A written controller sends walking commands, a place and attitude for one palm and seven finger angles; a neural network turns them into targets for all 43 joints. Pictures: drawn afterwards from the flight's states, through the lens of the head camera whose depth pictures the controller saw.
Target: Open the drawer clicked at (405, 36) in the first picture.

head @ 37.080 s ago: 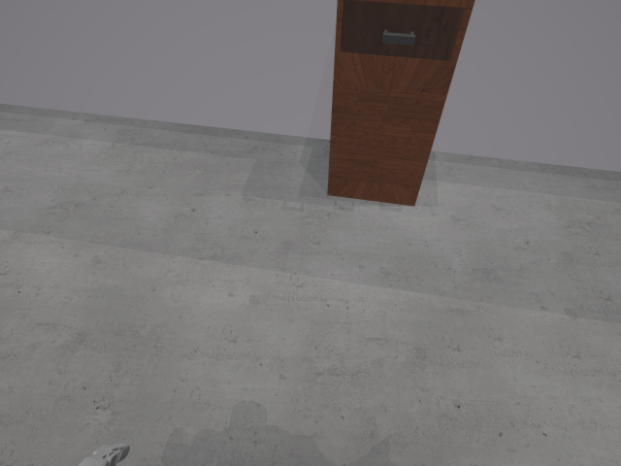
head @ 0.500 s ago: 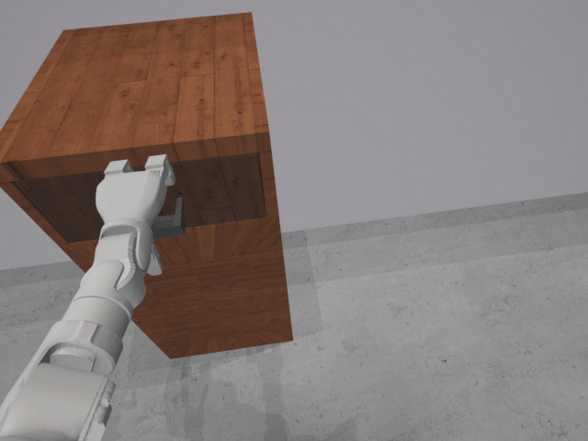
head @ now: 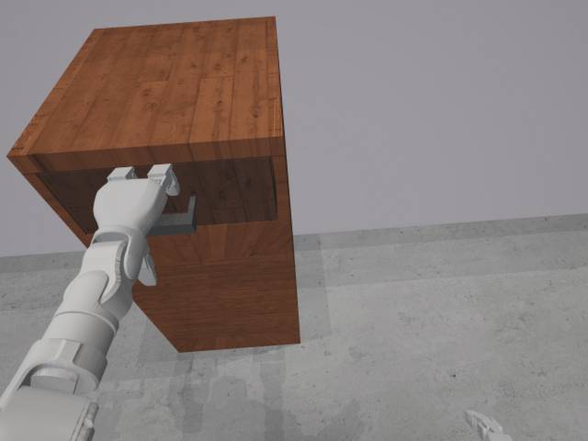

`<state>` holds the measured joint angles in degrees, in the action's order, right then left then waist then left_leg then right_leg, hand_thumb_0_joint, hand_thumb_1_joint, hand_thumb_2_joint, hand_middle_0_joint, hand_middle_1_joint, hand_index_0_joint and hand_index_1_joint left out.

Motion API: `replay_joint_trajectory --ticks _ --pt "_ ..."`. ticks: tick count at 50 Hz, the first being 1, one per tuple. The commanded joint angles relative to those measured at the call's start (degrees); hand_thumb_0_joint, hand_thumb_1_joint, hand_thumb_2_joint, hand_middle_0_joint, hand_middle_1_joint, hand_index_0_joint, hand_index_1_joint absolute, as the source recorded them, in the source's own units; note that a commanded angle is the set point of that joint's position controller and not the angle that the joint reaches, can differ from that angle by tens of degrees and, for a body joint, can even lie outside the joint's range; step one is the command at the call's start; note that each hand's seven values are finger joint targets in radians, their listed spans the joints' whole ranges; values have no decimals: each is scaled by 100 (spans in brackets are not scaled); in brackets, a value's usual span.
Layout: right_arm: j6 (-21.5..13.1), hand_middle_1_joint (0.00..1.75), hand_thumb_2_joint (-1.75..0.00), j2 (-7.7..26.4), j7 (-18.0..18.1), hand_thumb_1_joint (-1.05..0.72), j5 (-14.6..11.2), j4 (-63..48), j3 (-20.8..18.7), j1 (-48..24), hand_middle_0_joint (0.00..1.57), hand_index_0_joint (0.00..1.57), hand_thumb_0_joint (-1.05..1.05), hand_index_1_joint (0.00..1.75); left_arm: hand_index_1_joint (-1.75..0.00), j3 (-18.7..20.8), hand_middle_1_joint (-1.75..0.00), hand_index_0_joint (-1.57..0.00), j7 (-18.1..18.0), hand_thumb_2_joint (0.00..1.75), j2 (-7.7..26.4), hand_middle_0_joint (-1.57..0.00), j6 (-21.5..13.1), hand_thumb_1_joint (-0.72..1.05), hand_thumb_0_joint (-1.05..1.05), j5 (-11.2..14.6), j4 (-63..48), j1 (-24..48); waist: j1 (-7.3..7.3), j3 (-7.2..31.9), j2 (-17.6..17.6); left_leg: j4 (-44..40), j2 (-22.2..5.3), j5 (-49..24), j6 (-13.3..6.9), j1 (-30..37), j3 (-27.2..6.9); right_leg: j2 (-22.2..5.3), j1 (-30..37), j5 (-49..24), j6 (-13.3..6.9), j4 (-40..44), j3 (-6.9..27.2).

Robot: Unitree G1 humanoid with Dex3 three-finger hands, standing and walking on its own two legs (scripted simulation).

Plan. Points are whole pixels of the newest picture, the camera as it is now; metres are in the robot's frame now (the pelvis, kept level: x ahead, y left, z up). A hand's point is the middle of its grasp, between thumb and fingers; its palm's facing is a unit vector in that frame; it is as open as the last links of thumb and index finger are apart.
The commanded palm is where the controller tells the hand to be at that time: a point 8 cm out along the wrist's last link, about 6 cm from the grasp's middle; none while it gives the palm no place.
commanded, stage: re-aim the fingers above the handle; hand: left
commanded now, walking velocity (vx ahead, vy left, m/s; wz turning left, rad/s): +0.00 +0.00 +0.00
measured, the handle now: (166, 214) +0.46 +0.26 +0.01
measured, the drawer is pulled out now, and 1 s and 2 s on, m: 0.00 0.00 0.00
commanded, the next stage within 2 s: lower the fingers behind the handle in 1.88 s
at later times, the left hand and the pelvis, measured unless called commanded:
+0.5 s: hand (142, 225) +0.39 +0.26 +0.07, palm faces -0.01 +0.01 -1.00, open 13.8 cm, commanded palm +0.38 +0.25 +0.13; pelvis -0.01 +0.00 +0.00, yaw -1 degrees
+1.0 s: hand (134, 218) +0.41 +0.27 +0.07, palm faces -0.06 +0.02 -1.00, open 13.8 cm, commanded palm +0.39 +0.25 +0.13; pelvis -0.01 +0.01 +0.00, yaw -1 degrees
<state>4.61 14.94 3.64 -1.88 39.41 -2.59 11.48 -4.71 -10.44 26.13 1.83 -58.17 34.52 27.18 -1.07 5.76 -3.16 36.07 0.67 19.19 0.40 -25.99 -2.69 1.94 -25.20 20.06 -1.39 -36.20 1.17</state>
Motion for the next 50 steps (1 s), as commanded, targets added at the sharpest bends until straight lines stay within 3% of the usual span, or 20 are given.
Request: replay_joint_trajectory --ticks 1,3,8,10,11,12,15,18,19,20,21,24,27,30,33,37,40,42,44,50 --pt "-179 30 -90 672 64 -90 -16 -553 -214 -6 20 20 0 30 -120 339 -120 -30 -242 30 1161 -30 182 -50 0 0 -846 2785 312 1675 193 -154 173 -2065 -217 911 419 -1 658 -2259 -24 409 -112" --pt "-178 30 -90 690 83 -90 -18 -539 -216 44 20 20 0 30 -120 458 -120 -30 -194 30 1365 -30 202 -50 0 -4 -730 2874 270 1792 225 -147 171 -1999 -238 921 414 0 704 -2230 -27 397 -88" --pt "-168 30 -90 657 96 -90 4 -663 -223 82 20 20 0 30 -120 476 -120 -30 -74 30 1270 -30 58 -50 0 87 -827 2574 137 2162 312 -121 187 -2252 -260 926 427 -6 1043 -2615 -24 312 -64" --pt "-163 30 -90 655 76 -90 14 -664 -218 78 20 20 0 30 -120 622 -120 -30 -94 30 1343 -30 26 -50 0 90 -772 2314 71 2056 325 -121 179 -2347 -249 834 449 -7 1076 -2789 -21 290 -67" --pt "-139 30 -90 689 67 -90 15 -658 -222 88 20 20 0 30 -120 950 -120 -30 -122 30 1651 -30 18 -50 0 79 -698 2115 -17 2098 435 -163 174 -2354 -232 719 442 -12 1256 -2792 -33 297 -52" --pt "-129 30 -90 655 59 -90 -4 -690 -190 42 20 20 0 30 -120 859 -120 -30 -139 30 1529 -30 54 -50 0 55 -546 1950 -4 1808 438 -198 179 -2197 -233 581 458 -12 1134 -2693 -15 310 -65" --pt "-116 30 -90 689 68 -90 -21 -647 -157 34 20 20 0 30 -120 1069 -120 -30 -241 30 1827 -30 122 -50 0 -44 -305 2151 0 1469 653 -311 162 -1761 -227 316 501 -24 1039 -2277 23 412 -36" --pt "-153 30 -90 667 68 -90 -19 -696 -203 41 20 20 0 30 -120 1118 -120 -30 -337 30 1904 -30 96 -50 0 -127 -548 2236 -62 1789 226 -319 160 -1885 -234 524 525 -7 1100 -2253 -29 386 -6" --pt "-175 30 -90 672 65 -90 -12 -698 -218 65 20 20 0 30 -120 920 -120 -30 -349 30 1727 -30 74 -50 0 -125 -759 2428 37 1903 144 -283 149 -2048 -241 674 521 1 1046 -2400 -27 372 -22" --pt "-190 30 -90 665 61 -90 -18 -703 -243 82 20 20 0 30 -120 991 -120 -30 -359 30 1758 -30 67 -50 0 -95 -798 2323 16 1986 83 -262 151 -2084 -244 741 523 13 1074 -2421 -31 373 -9" --pt "-199 30 -90 694 66 -90 -13 -689 -254 118 20 20 0 30 -120 845 -120 -30 -346 30 1652 -30 43 -50 0 -82 -912 2486 144 2042 169 -254 139 -2093 -244 788 484 22 1062 -2352 -28 390 -29" --pt "-277 30 -90 688 72 -90 -39 -632 -277 137 20 20 0 30 -120 363 -120 -30 -287 30 1167 -30 9 -50 0 9 -934 2731 323 1757 62 -249 128 -1856 -265 947 444 42 613 -1985 -15 466 -81" --pt "-298 30 -90 688 85 -90 -45 -580 -294 193 20 20 0 30 -120 174 -120 -30 -233 30 1023 -30 -8 -50 0 30 -972 3005 392 1798 131 -252 112 -1837 -268 1122 375 57 454 -1784 -30 487 -115" --pt "-293 30 -90 684 83 -90 -32 -536 -265 186 20 20 0 30 -120 181 -120 -30 -237 30 1029 -30 19 -50 0 13 -809 3075 337 1738 35 -268 128 -1819 -239 1112 351 58 388 -1718 -62 477 -146" --pt "-244 30 -90 706 90 -90 -31 -478 -201 182 20 20 0 30 -120 607 -120 -30 -302 30 1456 -30 74 -50 0 -47 -221 2996 232 1514 327 -336 133 -1592 -228 786 366 39 478 -1572 -60 480 -153" --pt "-204 30 -90 644 80 -90 -2 -618 -158 70 20 20 0 30 -120 948 -120 -30 -426 30 1803 -30 116 -50 0 -155 -133 2766 -41 1858 83 -371 151 -1797 -187 653 444 4 888 -1836 -75 379 -95" --pt "-209 30 -90 676 47 -90 -2 -654 -163 92 20 20 0 30 -120 875 -120 -30 -426 30 1693 -30 200 -50 0 -175 -7 2649 2 1796 271 -363 116 -1869 -188 613 475 19 870 -1991 -52 389 -110" --pt "-192 30 -90 727 92 -90 -14 -616 -147 143 20 20 0 30 -120 986 -120 -30 -389 30 2025 -30 197 -50 0 -222 176 3036 121 1724 357 -355 112 -1683 -207 505 476 1 826 -1866 -14 420 -83" --pt "-213 30 -90 740 105 -90 -27 -614 -158 218 20 20 0 30 -120 776 -120 -30 -298 30 1832 -30 171 -50 0 -209 267 3143 226 1614 376 -344 115 -1588 -230 513 469 2 684 -1788 -4 465 -89" --pt "-296 30 -90 707 94 -90 1 -635 -325 401 20 20 0 30 -120 29 -120 -30 5 30 891 -30 -254 -50 0 89 -788 3172 414 2174 40 -91 85 -2309 -265 1328 367 61 421 -2176 -30 397 -111"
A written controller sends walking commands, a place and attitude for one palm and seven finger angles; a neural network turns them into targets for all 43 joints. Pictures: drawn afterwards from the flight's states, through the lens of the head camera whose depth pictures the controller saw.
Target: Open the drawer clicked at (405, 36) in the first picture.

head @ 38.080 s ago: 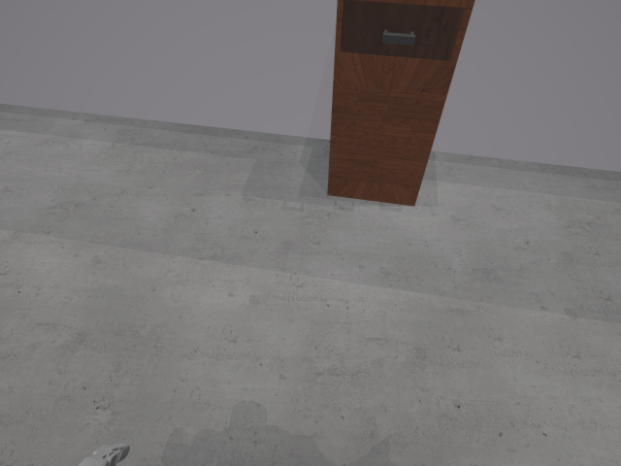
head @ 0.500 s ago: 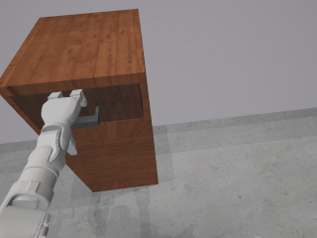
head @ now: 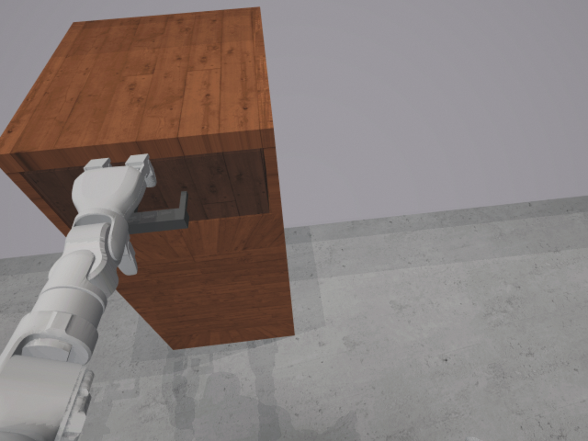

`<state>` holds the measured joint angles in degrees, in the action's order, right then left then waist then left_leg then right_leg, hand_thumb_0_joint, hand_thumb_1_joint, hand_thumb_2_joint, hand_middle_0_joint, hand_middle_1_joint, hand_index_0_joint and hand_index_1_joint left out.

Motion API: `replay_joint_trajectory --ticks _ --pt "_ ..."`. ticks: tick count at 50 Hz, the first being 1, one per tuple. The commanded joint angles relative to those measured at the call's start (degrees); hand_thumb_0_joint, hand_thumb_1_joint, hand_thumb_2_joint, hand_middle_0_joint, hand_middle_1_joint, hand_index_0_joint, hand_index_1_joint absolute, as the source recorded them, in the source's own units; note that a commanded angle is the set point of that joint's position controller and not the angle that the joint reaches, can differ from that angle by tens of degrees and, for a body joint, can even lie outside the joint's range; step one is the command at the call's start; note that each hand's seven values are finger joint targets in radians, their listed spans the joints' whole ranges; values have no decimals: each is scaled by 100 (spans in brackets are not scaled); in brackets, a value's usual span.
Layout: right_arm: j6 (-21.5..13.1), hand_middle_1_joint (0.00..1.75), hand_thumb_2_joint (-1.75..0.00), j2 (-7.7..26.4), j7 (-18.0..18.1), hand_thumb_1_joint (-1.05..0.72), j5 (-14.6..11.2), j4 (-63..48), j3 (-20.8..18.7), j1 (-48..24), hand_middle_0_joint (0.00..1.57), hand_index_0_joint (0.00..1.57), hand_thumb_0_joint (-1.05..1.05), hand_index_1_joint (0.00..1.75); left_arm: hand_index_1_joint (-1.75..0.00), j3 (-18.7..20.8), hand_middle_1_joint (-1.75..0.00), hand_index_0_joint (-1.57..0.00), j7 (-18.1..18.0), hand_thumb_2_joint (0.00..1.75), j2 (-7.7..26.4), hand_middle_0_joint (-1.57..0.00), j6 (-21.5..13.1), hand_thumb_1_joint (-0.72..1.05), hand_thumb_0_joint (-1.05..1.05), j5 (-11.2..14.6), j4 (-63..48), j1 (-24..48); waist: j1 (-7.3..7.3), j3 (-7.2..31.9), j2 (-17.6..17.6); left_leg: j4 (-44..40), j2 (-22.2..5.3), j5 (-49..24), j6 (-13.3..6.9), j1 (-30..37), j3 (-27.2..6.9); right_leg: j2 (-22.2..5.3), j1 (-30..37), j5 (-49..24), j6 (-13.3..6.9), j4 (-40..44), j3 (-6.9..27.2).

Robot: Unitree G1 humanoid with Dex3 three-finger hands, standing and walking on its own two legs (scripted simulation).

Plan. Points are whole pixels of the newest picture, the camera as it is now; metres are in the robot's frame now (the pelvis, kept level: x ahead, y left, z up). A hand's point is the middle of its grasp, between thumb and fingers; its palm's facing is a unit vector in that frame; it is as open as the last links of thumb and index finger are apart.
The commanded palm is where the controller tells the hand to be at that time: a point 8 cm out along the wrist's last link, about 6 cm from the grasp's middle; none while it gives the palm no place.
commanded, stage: re-aim the fingers above the handle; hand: left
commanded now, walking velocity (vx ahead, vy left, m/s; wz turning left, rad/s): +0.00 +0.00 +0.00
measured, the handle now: (157, 210) +0.47 +0.26 +0.01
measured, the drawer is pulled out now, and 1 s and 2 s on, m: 0.00 0.00 0.00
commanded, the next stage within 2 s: lower the fingers behind the handle in 0.88 s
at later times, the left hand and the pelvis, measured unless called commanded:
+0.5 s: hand (118, 219) +0.41 +0.28 +0.07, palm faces -0.08 +0.03 -1.00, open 13.8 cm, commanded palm +0.39 +0.25 +0.13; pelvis +0.00 +0.00 +0.00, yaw +0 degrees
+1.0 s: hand (121, 209) +0.42 +0.27 +0.08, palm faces -0.03 +0.03 -1.00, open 13.7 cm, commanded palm +0.39 +0.26 +0.13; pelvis +0.00 -0.01 +0.00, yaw -1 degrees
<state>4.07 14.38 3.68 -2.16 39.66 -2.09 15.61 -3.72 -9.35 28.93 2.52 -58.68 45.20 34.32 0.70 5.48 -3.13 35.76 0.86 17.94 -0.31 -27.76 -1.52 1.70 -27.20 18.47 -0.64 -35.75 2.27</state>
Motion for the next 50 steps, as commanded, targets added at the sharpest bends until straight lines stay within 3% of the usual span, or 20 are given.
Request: replay_joint_trajectory --ticks 1,2,4,8,11,13,17,19,20,22,23,26,29,31,34,36,39,42,45,50 --pt "-247 30 -90 764 88 -90 43 -648 -373 9 20 20 0 30 -120 -156 -120 -30 -85 30 518 -30 -364 -50 0 166 -1933 2516 302 2145 56 -53 59 -2236 -185 1498 202 96 581 -1971 -117 354 -248" --pt "-248 30 -90 750 76 -90 34 -579 -371 27 20 20 0 30 -120 -129 -120 -30 -109 30 526 -30 -393 -50 0 169 -1862 2529 304 1977 81 -47 52 -2178 -186 1483 186 101 427 -1889 -110 354 -263" --pt "-204 30 -90 776 56 -90 37 -522 -349 13 20 20 0 30 -120 232 -120 -30 -227 30 903 -30 -400 -50 0 90 -1740 2522 189 1819 74 -79 69 -2093 -155 1297 180 107 417 -1827 -139 314 -284" --pt "-146 30 -90 732 2 -90 54 -475 -292 -35 20 20 0 30 -120 907 -120 -30 -654 30 1515 -30 -264 -50 0 -80 -1405 2478 -83 1858 1 -161 97 -2089 -101 948 222 104 709 -1859 -193 197 -304" --pt "-95 30 -90 718 -35 -90 97 -551 -265 -197 20 20 0 30 -120 1436 -120 -30 -900 30 2019 -30 -30 -50 0 -131 -1443 2023 -405 2340 -20 -236 125 -2307 -61 813 320 75 1393 -2266 -191 156 -215" --pt "-101 30 -90 681 -61 -90 55 -615 -261 -269 20 20 0 30 -120 1163 -120 -30 -909 30 1685 -30 204 -50 0 -125 -1379 1681 -363 2286 50 -253 112 -2366 -61 802 398 70 1453 -2494 -155 175 -227" --pt "-84 30 -90 786 -5 -90 -4 -638 -229 -353 20 20 0 30 -120 1017 -120 -30 -699 30 1717 -30 515 -50 0 -60 -1121 1760 -153 1891 571 -375 94 -1906 -132 643 437 43 1463 -2281 -58 392 -180" --pt "-90 30 -90 826 56 -90 -27 -681 -239 -341 20 20 0 30 -120 806 -120 -30 -440 30 1586 -30 548 -50 0 -16 -1102 1742 -53 1938 644 -370 117 -1784 -179 718 452 23 1477 -2274 -24 457 -161" --pt "-97 30 -90 847 84 -90 -44 -682 -238 -331 20 20 0 30 -120 633 -120 -30 -304 30 1478 -30 505 -50 0 2 -1169 1913 53 1845 590 -376 109 -1747 -198 796 427 16 1359 -2231 -23 495 -173" --pt "-130 30 -90 825 125 -90 -52 -681 -265 -266 20 20 0 30 -120 -92 -120 -30 -26 30 767 -30 330 -50 0 74 -1455 2343 310 1745 395 -321 87 -1727 -232 1137 366 21 952 -2009 -24 551 -202" --pt "-155 30 -90 829 133 -90 -42 -651 -295 -229 20 20 0 30 -120 -223 -120 -30 81 30 635 -30 207 -50 0 122 -1562 2450 383 1594 264 -274 82 -1688 -245 1299 324 39 712 -1882 -46 586 -207" --pt "-209 30 -90 770 181 -90 28 -657 -307 -135 20 20 0 30 -120 -482 -120 -30 284 30 388 -30 -234 -50 0 220 -2082 2789 456 1722 67 -167 117 -1738 -249 1531 232 38 532 -1711 -83 565 -200" --pt "-218 30 -90 726 169 -90 62 -538 -299 -44 20 20 0 30 -120 -43 -120 -30 127 30 754 -30 -556 -50 0 140 -1935 2840 305 1735 -5 -80 128 -1816 -193 1424 178 55 384 -1699 -122 404 -234" --pt "-176 30 -90 754 136 -90 64 -487 -286 -18 20 20 0 30 -120 510 -120 -30 -146 30 1324 -30 -622 -50 0 44 -1723 2876 132 1828 -44 -107 134 -1810 -138 1173 178 64 545 -1655 -166 328 -246" --pt "-153 30 -90 678 72 -90 75 -499 -229 -119 20 20 0 30 -120 1257 -120 -30 -687 30 1900 -30 -445 -50 0 -89 -1287 2546 -185 1947 59 -101 158 -1881 -97 680 256 51 878 -1883 -165 157 -226" --pt "-109 30 -90 672 30 -90 96 -557 -198 -274 20 20 0 30 -120 1496 -120 -30 -942 30 2156 -30 -179 -50 0 -146 -1179 2234 -410 2191 -17 -151 183 -1989 -45 546 345 37 1277 -2084 -161 121 -179" --pt "-99 30 -90 667 -9 -90 47 -596 -180 -340 20 20 0 30 -120 1159 -120 -30 -1031 30 1864 -30 268 -50 0 -199 -906 2054 -359 2113 159 -216 145 -1975 -34 461 461 29 1368 -2270 -110 177 -165" --pt "-45 30 -90 727 63 -90 5 -586 -156 -453 20 20 0 30 -120 1288 -120 -30 -952 30 2205 -30 527 -50 0 -133 -796 2155 -331 2277 547 -318 141 -1763 -87 419 532 -23 1772 -2328 -22 320 -28" --pt "-41 30 -90 762 122 -90 -17 -605 -188 -400 20 20 0 30 -120 1263 -120 -30 -670 30 2154 -30 558 -50 0 -44 -895 1970 -241 2351 663 -354 154 -1846 -145 546 538 -28 1946 -2657 19 382 -40" --pt "-106 30 -90 869 155 -90 -45 -641 -246 -241 20 20 0 30 -120 280 -120 -30 31 30 1086 -30 239 -50 0 91 -945 1728 193 1572 722 -327 105 -1690 -244 830 413 7 1180 -2325 17 564 -178"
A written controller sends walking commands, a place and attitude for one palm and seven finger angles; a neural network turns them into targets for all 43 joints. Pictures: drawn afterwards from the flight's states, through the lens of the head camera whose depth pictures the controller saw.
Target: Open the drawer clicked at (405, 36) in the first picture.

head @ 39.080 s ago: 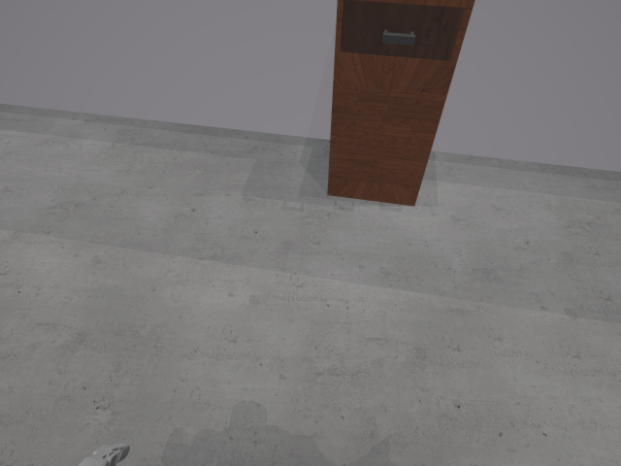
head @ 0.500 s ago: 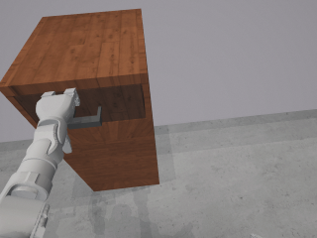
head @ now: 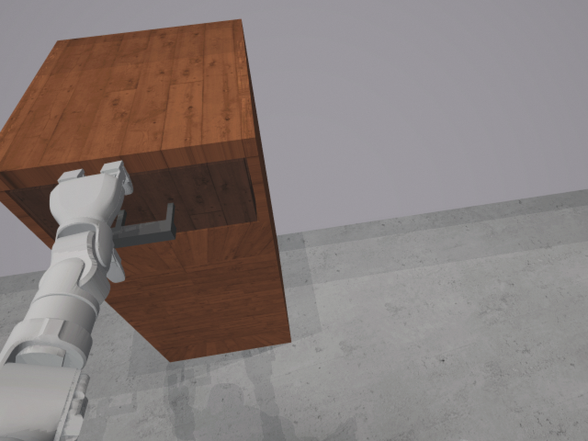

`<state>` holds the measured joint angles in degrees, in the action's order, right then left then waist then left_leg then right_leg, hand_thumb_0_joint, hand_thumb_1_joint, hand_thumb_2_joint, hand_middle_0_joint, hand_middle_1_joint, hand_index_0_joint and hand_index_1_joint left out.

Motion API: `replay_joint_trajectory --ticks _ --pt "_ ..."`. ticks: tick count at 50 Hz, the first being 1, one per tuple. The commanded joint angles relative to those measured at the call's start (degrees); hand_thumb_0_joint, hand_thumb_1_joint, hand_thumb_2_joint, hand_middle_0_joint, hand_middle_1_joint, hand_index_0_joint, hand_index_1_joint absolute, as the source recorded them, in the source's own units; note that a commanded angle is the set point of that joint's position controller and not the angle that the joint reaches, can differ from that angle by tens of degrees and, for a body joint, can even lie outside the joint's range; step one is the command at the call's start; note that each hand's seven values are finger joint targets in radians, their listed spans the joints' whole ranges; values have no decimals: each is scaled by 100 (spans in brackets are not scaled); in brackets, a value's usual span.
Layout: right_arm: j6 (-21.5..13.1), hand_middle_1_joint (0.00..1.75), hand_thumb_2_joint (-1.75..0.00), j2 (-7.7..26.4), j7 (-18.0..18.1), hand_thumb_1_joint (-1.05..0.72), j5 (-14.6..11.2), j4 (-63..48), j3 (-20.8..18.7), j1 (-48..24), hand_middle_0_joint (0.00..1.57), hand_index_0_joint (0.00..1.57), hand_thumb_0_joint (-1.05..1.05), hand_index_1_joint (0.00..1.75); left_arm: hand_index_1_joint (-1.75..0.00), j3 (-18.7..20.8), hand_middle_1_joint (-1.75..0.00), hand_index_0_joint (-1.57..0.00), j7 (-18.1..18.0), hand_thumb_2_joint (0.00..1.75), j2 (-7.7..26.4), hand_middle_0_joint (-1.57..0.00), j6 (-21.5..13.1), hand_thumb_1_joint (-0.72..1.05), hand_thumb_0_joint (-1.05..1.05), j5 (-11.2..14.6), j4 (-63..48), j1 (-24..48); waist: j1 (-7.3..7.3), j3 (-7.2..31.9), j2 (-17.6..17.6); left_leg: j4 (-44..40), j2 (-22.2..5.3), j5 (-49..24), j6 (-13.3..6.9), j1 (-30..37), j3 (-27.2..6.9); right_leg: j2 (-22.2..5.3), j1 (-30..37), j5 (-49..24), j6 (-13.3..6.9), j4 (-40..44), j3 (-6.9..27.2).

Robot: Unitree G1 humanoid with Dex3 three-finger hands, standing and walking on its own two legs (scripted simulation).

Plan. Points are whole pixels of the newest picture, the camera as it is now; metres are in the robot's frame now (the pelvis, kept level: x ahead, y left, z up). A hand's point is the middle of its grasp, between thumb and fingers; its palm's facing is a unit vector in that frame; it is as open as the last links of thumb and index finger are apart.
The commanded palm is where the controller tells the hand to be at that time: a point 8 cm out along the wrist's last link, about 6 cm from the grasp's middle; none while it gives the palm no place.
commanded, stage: lower the fingers behind the handle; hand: left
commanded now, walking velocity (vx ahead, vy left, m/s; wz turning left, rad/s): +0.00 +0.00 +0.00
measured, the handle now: (144, 223) +0.46 +0.28 +0.01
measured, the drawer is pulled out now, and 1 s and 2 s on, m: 0.00 0.00 0.00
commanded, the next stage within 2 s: lift the hand off the handle in 1.58 s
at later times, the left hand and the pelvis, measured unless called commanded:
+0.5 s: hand (114, 239) +0.40 +0.29 +0.04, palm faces -0.02 +0.07 -1.00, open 13.8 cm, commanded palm +0.38 +0.27 +0.09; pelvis -0.02 +0.01 -0.01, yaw +1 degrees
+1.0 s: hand (140, 245) +0.41 +0.27 +0.01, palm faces +0.02 +0.03 -1.00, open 13.8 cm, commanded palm +0.38 +0.27 +0.05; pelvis -0.01 +0.01 -0.02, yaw +0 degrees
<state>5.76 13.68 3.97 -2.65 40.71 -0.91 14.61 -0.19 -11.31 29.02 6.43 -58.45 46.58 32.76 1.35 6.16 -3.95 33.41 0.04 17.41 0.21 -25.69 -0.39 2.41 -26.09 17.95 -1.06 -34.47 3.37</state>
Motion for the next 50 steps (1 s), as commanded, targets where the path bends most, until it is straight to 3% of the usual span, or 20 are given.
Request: replay_joint_trajectory --ticks 1,6,11,14,16,19,22,24,26,28,31,32,33,34,37,41,42,45,48,50 --pt "-288 30 -90 930 129 -90 12 -761 -397 -101 20 20 0 30 -120 -291 -120 -30 373 30 842 -30 -301 -50 0 88 -1248 1962 218 1500 816 -60 179 -1661 -309 721 279 -66 1000 -2215 53 475 -265" --pt "-328 30 -90 848 128 -90 96 -721 -451 71 20 20 0 30 -120 -355 -120 -30 512 30 759 -30 -1105 -50 0 169 -1959 2274 235 1350 208 128 216 -1583 -287 954 146 -24 369 -1697 -58 368 -278" --pt "-384 30 -90 821 53 -90 138 -602 -507 136 20 20 0 30 -120 702 -120 -30 -393 30 1682 -30 -1497 -50 0 -128 -2077 2622 -42 1768 -103 299 223 -1662 -186 632 67 22 225 -1456 -143 -2 -331" --pt "-444 30 -90 740 -52 -90 171 -532 -500 60 20 20 0 30 -120 842 -120 -30 -1050 30 1598 -30 -1232 -50 0 -310 -1755 2532 -152 2034 -300 399 234 -1745 -127 466 122 50 130 -1510 -154 -206 -382" --pt "-416 30 -90 779 -116 -90 198 -492 -490 34 20 20 0 30 -120 1018 -120 -30 -1323 30 1742 -30 -849 -50 0 -350 -1375 2334 -243 2271 -97 389 234 -1764 -99 322 170 62 363 -1565 -145 -251 -387" --pt "-384 30 -90 800 -160 -90 148 -473 -442 -4 20 20 0 30 -120 426 -120 -30 -1323 30 1305 -30 -164 -50 0 -368 -630 2381 -80 2056 57 306 202 -1401 -103 182 268 47 290 -1412 -78 -124 -377" --pt "-332 30 -90 894 -107 -90 96 -531 -431 92 20 20 0 30 -120 50 -120 -30 -918 30 1103 -30 205 -50 0 -265 -253 2442 84 2204 369 264 170 -1403 -170 268 266 26 464 -1558 -42 -20 -348" --pt "-325 30 -90 928 -46 -90 88 -581 -451 140 20 20 0 30 -120 -363 -120 -30 -552 30 713 -30 136 -50 0 -103 -517 2769 264 2239 465 290 150 -1438 -226 495 221 12 413 -1626 -15 50 -350" --pt "-351 30 -90 952 49 -90 102 -594 -449 189 20 20 0 30 -120 -414 -120 -30 -229 30 658 -30 -152 -50 0 46 -620 2759 400 2003 656 320 144 -1339 -279 526 140 -3 335 -1548 -6 139 -339" --pt "-368 30 -90 935 132 -90 118 -564 -437 271 20 20 0 30 -120 -370 -120 -30 -42 30 709 -30 -551 -50 0 25 -674 2720 404 1675 703 357 151 -1190 -306 459 91 1 33 -1353 -10 103 -341" --pt "-391 30 -90 895 157 -90 194 -560 -458 384 20 20 0 30 -120 142 -120 -30 -180 30 1221 -30 -1141 -50 0 -153 -1108 2743 172 1898 239 445 153 -1398 -264 416 56 18 -35 -1327 -98 -92 -319" --pt "-412 30 -90 820 129 -90 201 -579 -466 409 20 20 0 30 -120 183 -120 -30 -324 30 1147 -30 -1274 -50 0 -230 -1114 2615 114 1924 69 514 162 -1465 -247 381 61 36 -155 -1320 -113 -199 -338" --pt "-417 30 -90 806 89 -90 195 -529 -481 432 20 20 0 30 -120 246 -120 -30 -465 30 1071 -30 -1248 -50 0 -242 -783 2220 82 1795 109 555 140 -1484 -220 318 61 65 -265 -1305 -135 -258 -374" --pt "-429 30 -90 795 35 -90 183 -523 -480 465 20 20 0 30 -120 10 -120 -30 -557 30 717 -30 -1231 -50 0 -255 -643 2136 136 1594 203 568 131 -1411 -194 181 53 74 -461 -1197 -125 -268 -433" --pt "-422 30 -90 841 -116 -90 170 -499 -524 523 20 20 0 30 -120 289 -120 -30 -907 30 919 -30 -1063 -50 0 -316 -432 1912 6 1745 153 631 117 -1522 -153 12 92 99 -476 -1263 -156 -385 -426" --pt "-411 30 -90 894 -201 -90 211 -457 -565 535 20 20 0 30 -120 570 -120 -30 -1313 30 1270 -30 -766 -50 0 -411 -718 2400 -7 2334 88 732 123 -1756 -154 27 117 105 -220 -1565 -155 -509 -398" --pt "-406 30 -90 874 -209 -90 203 -454 -579 530 20 20 0 30 -120 474 -120 -30 -1386 30 1191 -30 -674 -50 0 -452 -662 2363 41 2411 82 769 136 -1766 -163 38 151 105 -199 -1630 -128 -516 -367" --pt "-361 30 -90 889 -209 -90 176 -388 -545 491 20 20 0 30 -120 345 -120 -30 -1395 30 1122 -30 -275 -50 0 -470 -216 2258 96 2232 298 707 152 -1467 -176 -141 218 92 -129 -1527 -83 -407 -347" --pt "-309 30 -90 929 -166 -90 153 -390 -486 433 20 20 0 30 -120 337 -120 -30 -1233 30 1251 -30 -68 -50 0 -374 74 2204 104 2024 353 624 160 -1259 -196 -255 235 65 -56 -1439 -64 -319 -328" --pt "-313 30 -90 927 -123 -90 145 -447 -459 436 20 20 0 30 -120 106 -120 -30 -1063 30 1069 -30 -50 -50 0 -322 138 2374 201 1888 434 595 163 -1129 -226 -292 235 45 -73 -1385 -43 -244 -321"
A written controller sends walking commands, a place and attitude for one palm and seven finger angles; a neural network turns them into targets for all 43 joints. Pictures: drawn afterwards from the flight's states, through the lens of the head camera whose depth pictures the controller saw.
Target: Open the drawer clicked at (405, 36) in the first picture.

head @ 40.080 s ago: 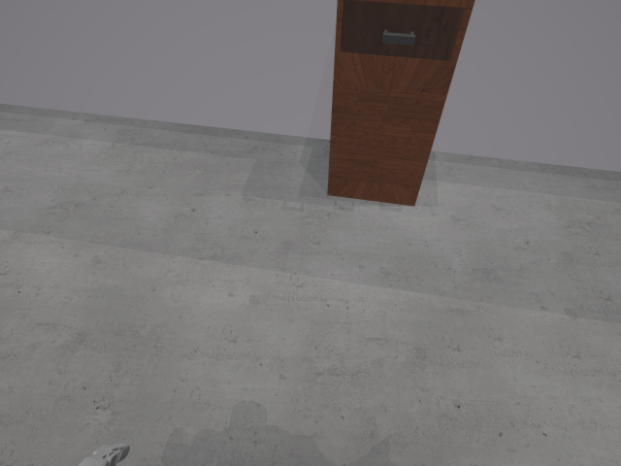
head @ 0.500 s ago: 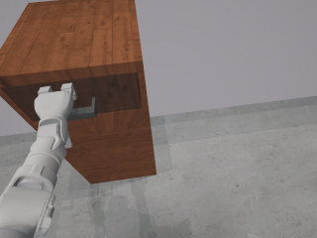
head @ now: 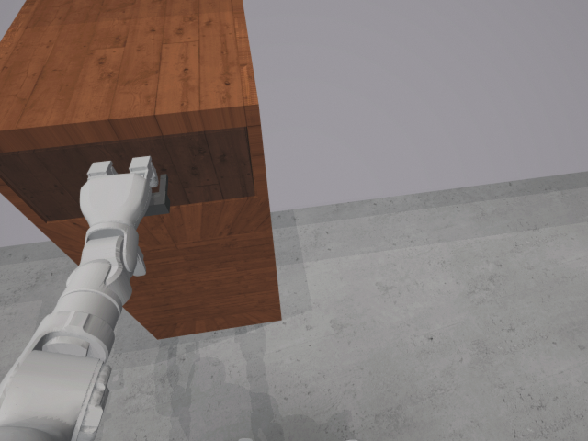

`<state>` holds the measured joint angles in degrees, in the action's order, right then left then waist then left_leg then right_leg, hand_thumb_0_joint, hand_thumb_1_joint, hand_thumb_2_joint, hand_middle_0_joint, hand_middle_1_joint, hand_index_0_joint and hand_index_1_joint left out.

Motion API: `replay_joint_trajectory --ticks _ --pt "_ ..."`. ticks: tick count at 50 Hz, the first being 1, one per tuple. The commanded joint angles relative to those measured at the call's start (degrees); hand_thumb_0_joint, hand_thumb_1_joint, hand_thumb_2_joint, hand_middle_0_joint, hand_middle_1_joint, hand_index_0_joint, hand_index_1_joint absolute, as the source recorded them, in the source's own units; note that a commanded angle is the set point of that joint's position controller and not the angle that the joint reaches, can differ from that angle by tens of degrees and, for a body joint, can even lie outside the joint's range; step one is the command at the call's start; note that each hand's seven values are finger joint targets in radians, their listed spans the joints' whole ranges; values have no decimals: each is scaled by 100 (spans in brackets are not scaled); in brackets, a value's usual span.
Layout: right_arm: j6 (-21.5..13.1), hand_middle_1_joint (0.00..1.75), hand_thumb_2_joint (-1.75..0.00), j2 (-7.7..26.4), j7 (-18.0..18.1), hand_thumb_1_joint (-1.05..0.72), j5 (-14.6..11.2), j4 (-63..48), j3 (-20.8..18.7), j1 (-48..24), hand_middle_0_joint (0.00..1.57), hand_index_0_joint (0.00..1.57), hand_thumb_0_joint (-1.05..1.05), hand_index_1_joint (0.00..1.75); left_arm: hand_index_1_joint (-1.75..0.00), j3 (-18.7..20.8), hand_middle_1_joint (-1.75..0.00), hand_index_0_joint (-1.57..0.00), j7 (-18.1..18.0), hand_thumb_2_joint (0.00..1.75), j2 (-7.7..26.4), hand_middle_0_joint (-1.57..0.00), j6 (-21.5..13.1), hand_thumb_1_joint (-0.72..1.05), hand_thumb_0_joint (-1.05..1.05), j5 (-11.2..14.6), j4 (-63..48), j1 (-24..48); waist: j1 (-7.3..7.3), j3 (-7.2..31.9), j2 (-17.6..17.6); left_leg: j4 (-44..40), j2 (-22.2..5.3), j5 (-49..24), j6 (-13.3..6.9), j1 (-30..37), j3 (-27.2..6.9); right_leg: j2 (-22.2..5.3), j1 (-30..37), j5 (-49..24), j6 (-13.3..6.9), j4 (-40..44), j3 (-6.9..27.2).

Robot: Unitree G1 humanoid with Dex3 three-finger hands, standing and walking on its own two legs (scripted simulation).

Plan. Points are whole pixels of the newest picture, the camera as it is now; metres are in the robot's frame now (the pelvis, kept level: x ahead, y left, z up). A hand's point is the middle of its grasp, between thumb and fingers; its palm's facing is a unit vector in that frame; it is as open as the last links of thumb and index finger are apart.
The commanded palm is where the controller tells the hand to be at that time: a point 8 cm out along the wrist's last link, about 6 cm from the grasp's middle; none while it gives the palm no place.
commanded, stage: lower the fingers behind the handle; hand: left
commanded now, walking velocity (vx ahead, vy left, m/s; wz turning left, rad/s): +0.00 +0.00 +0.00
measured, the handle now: (135, 195) +0.48 +0.26 +0.03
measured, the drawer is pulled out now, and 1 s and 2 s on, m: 0.00 0.00 0.00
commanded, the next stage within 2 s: lift the hand off the handle in 0.58 s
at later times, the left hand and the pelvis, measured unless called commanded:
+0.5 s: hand (131, 216) +0.43 +0.26 +0.03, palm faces +0.00 +0.03 -1.00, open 13.7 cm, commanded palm +0.41 +0.27 +0.06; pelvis -0.01 -0.01 -0.01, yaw +0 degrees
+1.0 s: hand (131, 215) +0.43 +0.26 +0.03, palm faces +0.00 +0.04 -1.00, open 13.6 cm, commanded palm +0.42 +0.26 +0.06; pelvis -0.02 +0.00 -0.01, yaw +1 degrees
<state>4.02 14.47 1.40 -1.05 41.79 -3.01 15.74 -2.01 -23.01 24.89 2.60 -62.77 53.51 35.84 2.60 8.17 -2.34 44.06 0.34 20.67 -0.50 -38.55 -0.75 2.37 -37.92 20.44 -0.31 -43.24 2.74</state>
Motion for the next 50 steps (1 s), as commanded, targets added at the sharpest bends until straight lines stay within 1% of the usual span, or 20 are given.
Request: replay_joint_trajectory --ticks 1,2,5,7,10,14,20,21,23,24,29,32,33,34,36,37,42,44,45,50 --pt "-145 30 -90 860 157 -90 -7 -568 -256 328 20 20 0 30 -120 353 -120 -30 196 30 1558 -30 239 -50 0 151 -629 2089 85 1724 241 -454 135 -1459 -166 1008 258 35 1167 -1647 -125 665 -231" --pt "-123 30 -90 852 175 -90 -16 -577 -222 341 20 20 0 30 -120 410 -120 -30 262 30 1645 -30 217 -50 0 160 -421 1846 29 1641 260 -465 142 -1395 -169 938 266 33 1166 -1595 -122 637 -230" --pt "-112 30 -90 863 237 -90 -25 -628 -166 361 20 20 0 30 -120 315 -120 -30 468 30 1603 -30 133 -50 0 183 -88 1656 97 1234 632 -476 152 -1022 -187 645 275 4 1019 -1324 -73 729 -201" --pt "-127 30 -90 870 254 -90 -29 -670 -145 405 20 20 0 30 -120 230 -120 -30 549 30 1562 -30 -9 -50 0 154 -38 1686 123 1107 579 -459 153 -854 -188 518 280 -7 879 -1149 -71 721 -189" --pt "-136 30 -90 877 261 -90 -14 -723 -147 471 20 20 0 30 -120 381 -120 -30 577 30 1746 -30 -188 -50 0 149 -124 1636 37 1282 469 -355 162 -834 -181 403 290 -18 854 -1142 -84 617 -150" --pt "-158 30 -90 859 242 -90 -23 -733 -194 559 20 20 0 30 -120 371 -120 -30 492 30 1684 -30 -333 -50 0 151 -179 1693 90 1351 471 -234 148 -797 -180 364 281 -4 679 -1081 -79 552 -152" --pt "-172 30 -90 866 213 -90 -37 -657 -217 668 20 20 0 30 -120 316 -120 -30 316 30 1688 -30 -239 -50 0 152 -210 2024 170 1582 387 -160 152 -778 -187 345 290 -2 643 -1066 -60 525 -125" --pt "-157 30 -90 890 205 -90 -27 -616 -232 679 20 20 0 30 -120 501 -120 -30 299 30 1871 -30 -218 -50 0 159 -168 1972 116 1633 432 -153 148 -868 -188 333 277 3 742 -1165 -75 513 -121" --pt "-131 30 -90 887 220 -90 -56 -631 -196 657 20 20 0 30 -120 454 -120 -30 310 30 1863 -30 -133 -50 0 188 -6 1837 117 1509 548 -181 167 -695 -186 216 289 1 732 -1011 -51 549 -112" --pt "-146 30 -90 887 220 -90 -54 -642 -187 645 20 20 0 30 -120 306 -120 -30 312 30 1759 -30 -119 -50 0 186 -74 2043 178 1466 412 -208 167 -624 -188 218 295 -9 667 -929 -43 583 -111" --pt "-118 30 -90 886 218 -90 -52 -633 -171 650 20 20 0 30 -120 418 -120 -30 344 30 1845 -30 -74 -50 0 217 14 1859 83 1559 424 -248 163 -730 -186 282 300 5 795 -1009 -57 562 -142" --pt "-114 30 -90 895 226 -90 -56 -636 -165 654 20 20 0 30 -120 400 -120 -30 372 30 1859 -30 -114 -50 0 215 -7 1970 129 1468 493 -291 140 -659 -190 277 266 8 732 -909 -51 584 -161" --pt "-120 30 -90 886 215 -90 -53 -664 -168 624 20 20 0 30 -120 423 -120 -30 381 30 1808 -30 -126 -50 0 237 -12 1780 48 1522 432 -292 147 -681 -190 298 281 10 787 -928 -64 571 -153" --pt "-155 30 -90 835 202 -90 -66 -685 -173 651 20 20 0 30 -120 -172 -120 -30 388 30 1070 -30 -110 -50 0 237 65 1895 266 1335 478 -284 142 -629 -184 362 254 37 511 -845 -64 602 -214" --pt "-192 30 -90 875 187 -90 -58 -600 -206 699 20 20 0 30 -120 -112 -120 -30 366 30 1123 -30 -171 -50 0 226 -39 2221 317 1243 420 -279 94 -601 -179 467 199 46 259 -683 -89 611 -253" --pt "-185 30 -90 887 188 -90 -50 -596 -214 716 20 20 0 30 -120 69 -120 -30 326 30 1342 -30 -178 -50 0 190 -51 2233 254 1379 416 -256 99 -650 -190 490 203 49 300 -707 -91 568 -228" --pt "-206 30 -90 855 174 -90 -20 -560 -220 751 20 20 0 30 -120 -17 -120 -30 266 30 1222 -30 -128 -50 0 163 -61 2423 296 1550 299 -199 101 -732 -187 559 188 53 270 -771 -99 516 -244" --pt "-183 30 -90 885 183 -90 -15 -535 -202 738 20 20 0 30 -120 157 -120 -30 254 30 1461 -30 -63 -50 0 141 93 2333 259 1503 420 -190 113 -715 -182 449 186 49 308 -777 -94 505 -232" --pt "-186 30 -90 870 183 -90 -25 -560 -193 738 20 20 0 30 -120 7 -120 -30 266 30 1304 -30 -41 -50 0 161 56 2475 314 1456 353 -211 115 -643 -177 450 175 51 251 -692 -95 516 -255" --pt "-185 30 -90 893 201 -90 -25 -548 -162 726 20 20 0 30 -120 59 -120 -30 256 30 1500 -30 37 -50 0 145 76 2879 355 1433 268 -249 109 -437 -183 415 153 41 152 -430 -89 535 -253"
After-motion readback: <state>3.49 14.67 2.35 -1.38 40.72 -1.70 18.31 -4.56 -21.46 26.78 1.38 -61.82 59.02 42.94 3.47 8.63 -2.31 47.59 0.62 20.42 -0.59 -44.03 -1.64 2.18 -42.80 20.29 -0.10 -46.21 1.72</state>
